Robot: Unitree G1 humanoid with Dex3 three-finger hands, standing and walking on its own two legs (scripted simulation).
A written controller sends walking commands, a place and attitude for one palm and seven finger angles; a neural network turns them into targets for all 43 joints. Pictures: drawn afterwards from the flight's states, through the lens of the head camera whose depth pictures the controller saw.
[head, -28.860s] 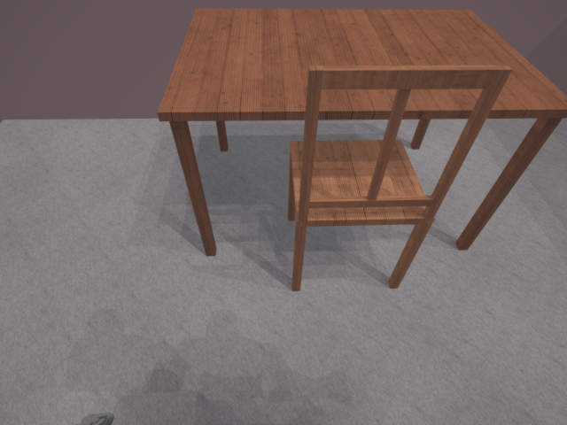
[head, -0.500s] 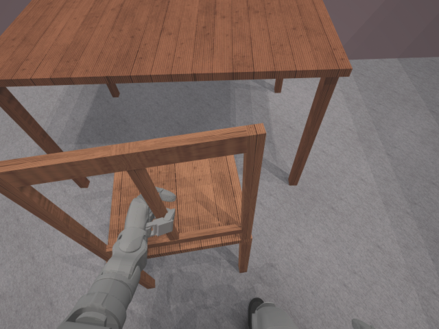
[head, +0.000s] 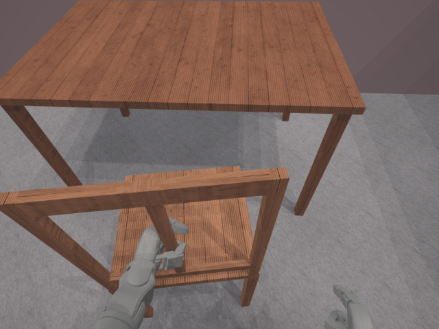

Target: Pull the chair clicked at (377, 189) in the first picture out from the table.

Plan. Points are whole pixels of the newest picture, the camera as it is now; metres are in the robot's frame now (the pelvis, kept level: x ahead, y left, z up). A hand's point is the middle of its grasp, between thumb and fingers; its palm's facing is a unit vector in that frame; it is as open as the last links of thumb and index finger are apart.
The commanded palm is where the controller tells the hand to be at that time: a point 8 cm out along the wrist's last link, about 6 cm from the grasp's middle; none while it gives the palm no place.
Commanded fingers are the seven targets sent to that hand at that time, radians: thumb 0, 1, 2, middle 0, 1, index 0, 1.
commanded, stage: stop walking, hand still on the chair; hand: left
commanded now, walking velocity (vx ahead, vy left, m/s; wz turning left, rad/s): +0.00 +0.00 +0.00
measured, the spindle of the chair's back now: (170, 243) +0.29 +0.12 -0.06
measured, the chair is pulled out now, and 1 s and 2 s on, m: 0.29 0.29 0.29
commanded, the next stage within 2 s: open the thumb and straighten the fingers in 0.18 s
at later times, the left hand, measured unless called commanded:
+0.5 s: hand (173, 253) +0.27 +0.11 -0.06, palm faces -0.07 -0.99 -0.15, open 7.4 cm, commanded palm +0.25 +0.17 -0.04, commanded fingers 0.00 -0.55 0.20 -0.45 -1.30 -0.45 -1.30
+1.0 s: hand (168, 258) +0.26 +0.12 -0.07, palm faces -0.04 -0.99 -0.16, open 16.9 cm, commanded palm +0.24 +0.17 -0.05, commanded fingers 0.00 -0.55 0.20 0.00 0.00 0.00 0.00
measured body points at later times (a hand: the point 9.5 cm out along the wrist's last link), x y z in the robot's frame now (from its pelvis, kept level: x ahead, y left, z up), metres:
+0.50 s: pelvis -0.01 +0.01 -0.01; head +0.03 +0.01 +0.44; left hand +0.27 +0.17 -0.05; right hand +0.11 -0.24 -0.12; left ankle -0.11 +0.11 -0.73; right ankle +0.07 -0.12 -0.73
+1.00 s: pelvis -0.02 -0.01 -0.03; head +0.03 -0.02 +0.41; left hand +0.26 +0.18 -0.06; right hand +0.13 -0.25 -0.14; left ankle -0.11 +0.11 -0.73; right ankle +0.07 -0.12 -0.73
